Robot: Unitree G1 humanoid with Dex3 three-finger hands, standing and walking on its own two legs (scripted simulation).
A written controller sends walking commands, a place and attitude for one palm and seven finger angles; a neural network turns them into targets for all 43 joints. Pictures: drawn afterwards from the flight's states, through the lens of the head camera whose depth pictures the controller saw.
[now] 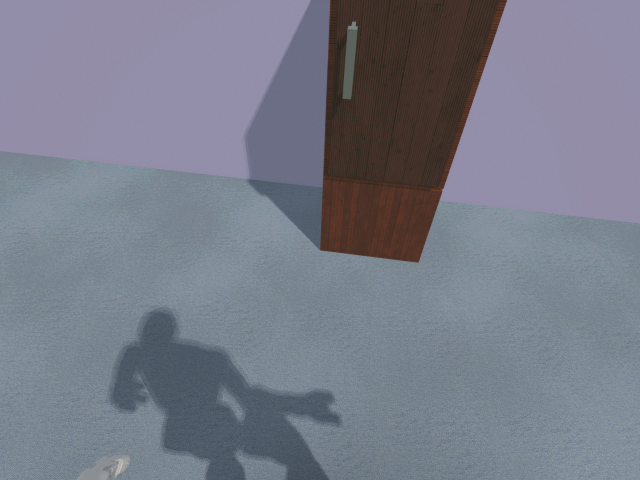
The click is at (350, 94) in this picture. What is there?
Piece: cupboard door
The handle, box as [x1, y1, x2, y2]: [342, 22, 357, 98]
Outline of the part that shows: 355,22 352,22 352,24 348,26 347,29 342,98 350,98 357,29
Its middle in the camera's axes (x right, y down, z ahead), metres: +0.08 -0.46 +1.01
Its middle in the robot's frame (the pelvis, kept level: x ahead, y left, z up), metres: +1.07 -0.02 +0.05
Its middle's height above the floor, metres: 0.82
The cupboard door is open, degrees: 0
